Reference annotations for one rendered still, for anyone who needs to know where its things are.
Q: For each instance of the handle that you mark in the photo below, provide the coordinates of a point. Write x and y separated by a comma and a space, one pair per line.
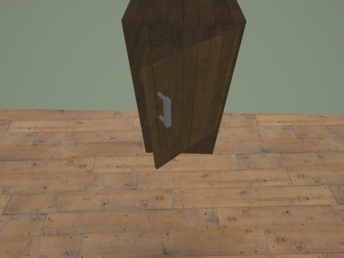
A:
166, 110

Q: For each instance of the cupboard door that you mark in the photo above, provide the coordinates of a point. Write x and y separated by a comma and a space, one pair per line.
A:
195, 80

